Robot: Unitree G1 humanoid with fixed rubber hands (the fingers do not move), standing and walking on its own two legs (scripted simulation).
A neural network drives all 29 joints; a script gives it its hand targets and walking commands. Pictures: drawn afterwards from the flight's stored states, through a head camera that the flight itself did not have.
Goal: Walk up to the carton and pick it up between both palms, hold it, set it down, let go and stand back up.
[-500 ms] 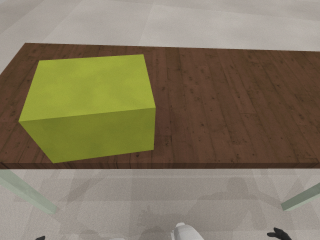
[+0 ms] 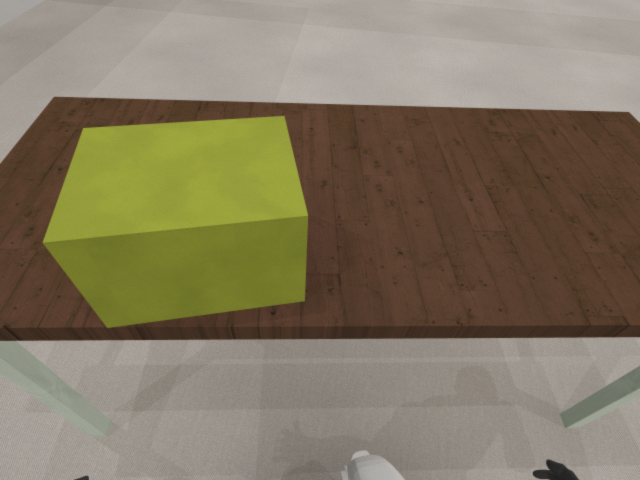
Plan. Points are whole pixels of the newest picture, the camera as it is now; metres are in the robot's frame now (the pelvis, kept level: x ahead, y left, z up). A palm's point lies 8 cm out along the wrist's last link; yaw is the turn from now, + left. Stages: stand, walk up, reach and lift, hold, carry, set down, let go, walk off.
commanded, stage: walk up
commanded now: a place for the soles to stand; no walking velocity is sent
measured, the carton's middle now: (198, 218) +0.46 +0.18 +0.05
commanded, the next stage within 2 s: none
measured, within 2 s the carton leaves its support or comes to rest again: neither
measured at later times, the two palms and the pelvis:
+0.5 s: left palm out of the picture +0.06 +0.37 -0.07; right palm out of the picture +0.09 -0.32 -0.09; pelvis +0.00 +0.03 -0.01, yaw +1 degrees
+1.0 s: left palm out of the picture +0.04 +0.55 -0.07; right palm out of the picture -0.01 -0.12 -0.10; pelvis -0.04 +0.20 +0.01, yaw -4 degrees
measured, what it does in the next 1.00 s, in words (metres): steps to the left: left foot, then right foot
